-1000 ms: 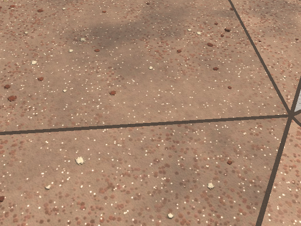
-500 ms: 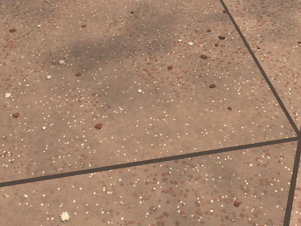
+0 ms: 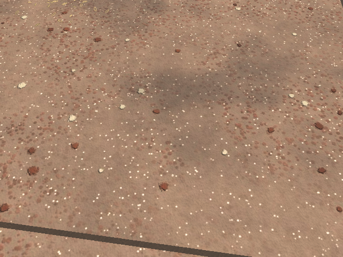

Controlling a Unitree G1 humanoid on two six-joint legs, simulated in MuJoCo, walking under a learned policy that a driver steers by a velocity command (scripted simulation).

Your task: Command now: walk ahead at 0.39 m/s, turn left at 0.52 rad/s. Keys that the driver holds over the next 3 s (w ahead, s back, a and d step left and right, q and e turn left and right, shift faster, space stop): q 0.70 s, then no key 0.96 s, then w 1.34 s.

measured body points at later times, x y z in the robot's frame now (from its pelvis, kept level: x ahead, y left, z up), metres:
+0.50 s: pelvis +0.15 +0.00 +0.02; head +0.19 +0.03 +0.46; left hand +0.23 +0.29 -0.10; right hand +0.28 -0.27 -0.10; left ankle +0.13 +0.06 -0.72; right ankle +0.26 -0.13 -0.67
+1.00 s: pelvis +0.19 -0.03 +0.02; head +0.22 -0.03 +0.47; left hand +0.13 +0.25 -0.09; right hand +0.43 -0.20 -0.11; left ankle +0.09 +0.06 -0.69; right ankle +0.25 -0.11 -0.72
